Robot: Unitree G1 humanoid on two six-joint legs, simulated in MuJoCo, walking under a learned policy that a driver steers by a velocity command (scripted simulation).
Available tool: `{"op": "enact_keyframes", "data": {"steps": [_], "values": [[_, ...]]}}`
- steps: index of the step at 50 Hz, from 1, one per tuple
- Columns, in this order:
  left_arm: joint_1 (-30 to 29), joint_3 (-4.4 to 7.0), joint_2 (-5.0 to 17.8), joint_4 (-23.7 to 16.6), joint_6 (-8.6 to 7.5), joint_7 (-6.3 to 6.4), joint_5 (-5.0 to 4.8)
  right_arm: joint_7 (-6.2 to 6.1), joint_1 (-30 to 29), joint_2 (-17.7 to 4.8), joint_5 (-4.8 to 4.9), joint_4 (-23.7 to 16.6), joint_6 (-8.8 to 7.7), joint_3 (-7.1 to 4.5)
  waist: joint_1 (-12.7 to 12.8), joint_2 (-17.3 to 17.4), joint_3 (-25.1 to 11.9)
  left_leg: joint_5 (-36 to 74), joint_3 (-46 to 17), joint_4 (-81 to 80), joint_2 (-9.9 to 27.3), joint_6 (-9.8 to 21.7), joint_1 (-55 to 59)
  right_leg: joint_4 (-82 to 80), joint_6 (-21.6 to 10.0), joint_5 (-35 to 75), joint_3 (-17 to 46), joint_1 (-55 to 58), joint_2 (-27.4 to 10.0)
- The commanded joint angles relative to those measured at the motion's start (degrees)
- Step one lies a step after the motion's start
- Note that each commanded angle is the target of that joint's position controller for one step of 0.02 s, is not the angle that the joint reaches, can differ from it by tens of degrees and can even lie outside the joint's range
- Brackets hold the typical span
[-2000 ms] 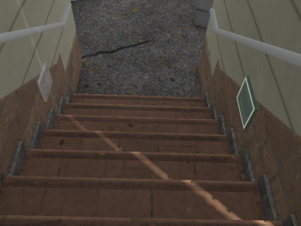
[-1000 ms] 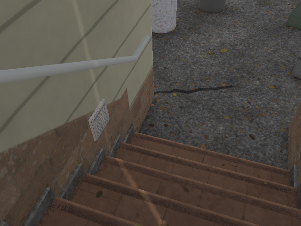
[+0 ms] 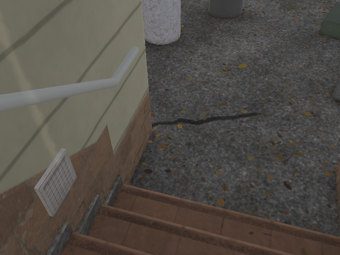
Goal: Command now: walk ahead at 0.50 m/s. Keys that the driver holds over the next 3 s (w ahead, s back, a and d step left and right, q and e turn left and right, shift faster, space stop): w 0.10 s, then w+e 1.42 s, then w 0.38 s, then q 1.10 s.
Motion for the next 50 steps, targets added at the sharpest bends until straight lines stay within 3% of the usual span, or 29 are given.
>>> {"op": "enact_keyframes", "data": {"steps": [1, 6, 8, 10, 11, 12, 13, 14, 15, 17, 18, 19, 21, 22, 23, 29, 33, 35, 37, 38, 39, 40, 41, 42, 43, 45, 46, 48, 50], "values": [[-3.4, 0.89, 6.7, -3.7, -0.66, 0.15, 0.83, 0.89, -6.7, -1.2, 0.41, -3.8, -0.99, 0.25, 0.3, -2.6, 8.0, 7.3, 3.5, -7.7, -1.1, -0.4, 7.0, -10.0, -6.1, 11.3, 16.4, -11.5, -11.6], [1.4, 1.55, 6.6, -1.4, 1.31, -0.04, 2.89, 0.6, -12.1, -2.1, 2.14, -8.9, -1.86, 0.74, 8.5, -6.4, 12.1, -3.1, 3.8, -25.8, 0.8, 0.1, 10.6, 0.8, -5.9, 28.9, 15.4, -0.7, -10.2], [2.1, 1.37, 6.4, -0.5, 2.72, 0.48, 3.33, -0.16, -2.9, -3.5, 2.24, -6.6, -2.71, 0.06, 6.0, -4.9, 9.4, -7.5, 4.0, -32.1, 1.1, 0.8, 19.6, 10.7, -6.5, 39.4, 16.0, 2.5, -9.8], [0.6, 1.69, 8.0, -0.1, 2.96, 0.25, 2.54, -0.36, 15.6, -6.9, 1.39, 0.2, -3.01, -1.66, -2.8, 1.2, 1.0, 0.3, 7.8, -36.3, 1.3, 0.4, 41.0, 34.0, -6.4, 37.4, 12.3, -3.4, -6.3], [6.0, 1.94, 5.7, 0.5, 2.88, -0.09, 1.23, 0.12, 20.0, -9.2, 0.26, 1.4, -2.82, -2.03, -1.2, 10.6, -3.2, 21.1, 0.4, -24.6, 8.5, 3.3, 60.7, 54.1, -4.5, -6.4, 8.8, -22.6, 0.0], [9.8, 2.25, 6.5, -0.2, 2.91, 1.23, -1.45, 0.9, 26.8, -10.5, 0.69, 1.6, -2.39, -2.31, -3.5, 10.1, -16.0, 34.0, -6.8, -2.8, 19.8, 7.9, 79.8, 70.9, -2.8, -24.4, 8.6, -37.5, 0.3], [4.8, 1.9, 8.3, -3.1, 2.67, 1.83, -1.7, 1.57, 28.1, -9.9, 2.33, 0.8, -2.13, -2.28, -6.7, 7.6, -19.0, 8.9, -11.5, -7.8, 23.0, 11.6, 80.3, 69.5, -2.7, -17.4, 7.8, -47.8, -3.6], [-4.4, 2.07, 8.2, -5.2, 3.18, 1.38, -0.45, 0.61, 24.5, -10.1, 2.06, 0.3, -2.08, -2.76, -8.5, 9.4, -13.7, -24.7, -17.4, -19.5, 25.3, 16.6, 69.3, 66.7, -2.0, -7.1, 6.7, -53.0, -5.2], [-8.9, 3.0, 9.8, -5.7, 3.75, 0.77, 1.48, -0.11, 21.0, -6.0, 1.41, -0.6, -1.74, -1.86, -6.8, 2.0, -6.1, -36.9, -14.4, -25.5, 20.8, 14.2, 54.9, 61.5, -1.6, 1.2, 6.8, -48.2, -6.6], [-8.8, 3.9, 7.6, -4.0, 4.59, 0.02, 3.16, -0.87, 16.3, -2.6, 0.15, -0.9, -3.0, -0.11, -1.3, 0.6, 5.2, -26.7, -9.3, -22.8, 17.7, 9.1, 30.7, 41.7, 1.2, 16.2, 11.3, -37.5, -9.3], [-8.1, 3.5, 4.5, -3.5, 5.53, -0.62, 2.99, -1.01, 17.0, -2.3, 0.74, -1.0, -3.73, 0.19, 0.2, 1.0, 8.5, -22.8, -4.5, -23.5, 15.4, 7.6, 21.1, 35.4, 2.4, 20.5, 9.7, -33.0, -8.3], [-9.2, 3.41, 2.3, -4.0, 5.97, -1.18, 3.15, -1.39, 15.9, -2.7, 2.09, -1.0, -4.42, 0.07, 1.2, 1.8, 8.3, -21.4, -2.1, -24.4, 13.8, 7.0, 16.1, 27.4, 3.6, 26.6, 9.0, -28.6, -8.1], [-7.5, 3.36, 1.8, -3.8, 6.6, -1.15, 3.74, -1.48, 18.5, -6.7, 1.6, -0.7, -4.95, -0.75, 2.1, 5.2, 3.7, -10.5, -0.2, -20.3, 14.6, 8.8, 17.3, 27.9, 3.2, 31.1, 5.5, -26.8, -6.6], [-7.6, 4.05, 3.7, -4.0, 6.76, -0.96, 3.19, -1.27, 18.8, -6.2, 1.52, -0.9, -5.06, -0.57, 2.5, 6.3, 2.5, -10.3, -1.6, -19.0, 15.6, 8.3, 19.1, 29.1, 2.4, 34.3, 6.7, -27.9, -6.2], [-12.6, 4.74, 4.6, -6.0, 6.22, -1.24, 2.86, -1.62, 18.0, -1.8, 2.56, 0.0, -5.55, 0.29, 2.3, 4.3, 3.8, -23.0, 0.9, -16.2, 12.6, 5.3, 21.8, 20.1, 1.2, 45.3, 11.0, -32.4, -7.5], [-26.2, 3.99, 3.9, -11.4, 4.89, -3.83, 2.34, -2.44, 19.1, -3.6, 1.89, 0.5, -6.12, 0.69, -1.5, 1.3, 8.0, -48.3, 6.8, -10.9, 11.6, 2.6, 14.3, -0.6, 1.1, 69.6, 5.5, -20.7, -4.1], [-36.6, 3.12, 4.0, -15.3, 4.9, -4.18, 0.69, -3.3, 23.7, -4.8, -0.07, 1.4, -4.01, -0.14, -8.2, 3.2, 14.6, -41.4, 5.7, -3.7, 13.7, 3.8, 24.5, -13.4, 0.4, 57.8, 2.1, -23.0, -6.7], [-33.2, 3.44, 5.3, -14.5, 4.4, -3.78, 0.44, -4.01, 25.3, -5.5, -0.25, 2.1, -2.52, -0.48, -8.1, 1.7, 14.2, -31.0, 8.0, 4.7, 14.7, 4.6, 27.5, -21.2, -1.2, 50.2, -0.7, -16.5, -7.2], [-14.4, 4.92, 7.2, -7.7, 4.65, -3.06, 0.6, -4.27, 23.2, -6.9, -0.73, 2.5, -1.19, -0.74, 0.6, 0.9, 1.4, -17.3, 11.1, 28.4, 12.3, 5.1, 28.6, -25.6, -3.1, 49.2, -1.9, 5.2, -5.3], [-6.4, 5.97, 10.1, -4.6, 4.48, -2.95, 2.18, -4.04, 21.2, -7.8, 0.18, 1.8, -1.29, -0.96, 5.7, -5.9, -0.2, -28.5, 15.2, 50.2, 6.7, 3.8, 21.8, -28.2, -5.1, 52.3, -2.6, 15.3, -4.2], [-4.1, 6.95, 15.8, -3.9, 4.39, -3.16, 1.62, -3.45, 23.3, -2.6, 0.89, -0.2, -1.33, -0.46, 2.8, -19.6, -3.4, -76.5, 15.4, 76.2, -1.5, 1.3, -7.0, -4.5, -10.7, 83.6, 6.4, 36.4, -13.3], [-3.3, 6.49, 16.7, -5.5, 4.74, -3.15, -1.09, -3.18, 22.2, -3.9, 2.25, -5.2, -1.75, 0.04, 3.4, -15.1, -14.0, -74.5, 9.0, 78.6, 0.9, 0.4, -18.3, -0.5, -14.8, 85.1, 18.5, 43.4, -20.0], [-3.4, 6.21, 16.0, -6.5, 5.41, -2.67, -1.36, -3.31, 13.6, -5.6, 1.54, -8.7, -1.89, -0.51, 6.7, -8.5, -13.3, -68.0, 6.6, 74.5, 1.4, 0.1, -24.6, -10.2, -16.0, 68.6, 23.7, 39.8, -23.0], [-3.9, 6.16, 17.1, -5.8, 6.1, -1.36, -0.18, -3.13, 13.0, -3.9, 1.09, -10.3, -2.41, 0.34, 4.6, -10.5, -10.4, -63.3, 3.1, 64.6, 1.6, -0.6, -28.5, -20.1, -19.2, 30.7, 34.3, 31.6, -27.9], [-8.2, 5.11, 12.8, -7.3, 6.07, -1.16, -0.27, -3.24, 11.1, -6.6, -0.72, -8.7, -1.54, -0.55, 2.4, -3.2, -5.2, -59.3, 1.8, 59.4, 3.9, -1.6, -24.6, -22.6, -17.5, 18.0, 35.7, 20.3, -25.5], [-13.6, 2.56, 7.7, -7.8, 4.25, -1.5, 1.57, -2.88, 12.6, -5.2, -0.7, -7.1, -0.12, -0.63, -3.3, -1.8, 3.6, -42.9, -0.6, 41.7, 4.8, -3.6, -15.0, -20.3, -14.6, 20.1, 31.5, -2.7, -20.3], [-16.7, 2.0, 7.7, -9.5, 3.22, -0.79, 1.02, -1.91, 8.8, -3.5, -0.57, -9.3, 0.56, -0.28, -5.4, -0.4, 5.9, -33.6, 0.1, 27.9, 3.8, -6.1, -8.5, -22.3, -13.0, 17.9, 27.7, -14.0, -16.2], [-13.8, 3.63, 12.7, -7.8, 2.62, -0.29, 0.83, -1.5, 17.6, -1.4, -1.54, -4.1, 1.32, -0.17, -7.2, -5.3, -0.4, -23.2, 2.9, 26.4, 2.2, -6.1, 6.3, -21.3, -12.6, 35.4, 24.6, -18.7, -13.0], [-11.9, 3.59, 9.9, -7.1, 2.18, -0.06, -0.39, -1.58, 12.5, -5.8, -0.1, -5.6, 0.91, -1.83, -6.0, -4.5, 1.2, -12.1, -1.3, 19.5, 3.2, -5.3, -0.2, -16.2, -11.7, 28.9, 25.4, -12.7, -10.4]]}}
Next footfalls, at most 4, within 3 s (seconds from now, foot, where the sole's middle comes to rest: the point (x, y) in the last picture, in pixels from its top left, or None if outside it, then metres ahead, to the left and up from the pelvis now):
0.20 left None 0.27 0.13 -0.91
0.76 right None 0.51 -0.10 -1.09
1.32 left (191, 245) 0.82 -0.03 -1.26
1.98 right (258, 235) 0.98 -0.46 -1.44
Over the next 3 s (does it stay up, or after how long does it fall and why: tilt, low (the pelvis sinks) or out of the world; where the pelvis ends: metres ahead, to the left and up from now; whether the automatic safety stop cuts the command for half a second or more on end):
stays up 1.17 -0.39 -0.86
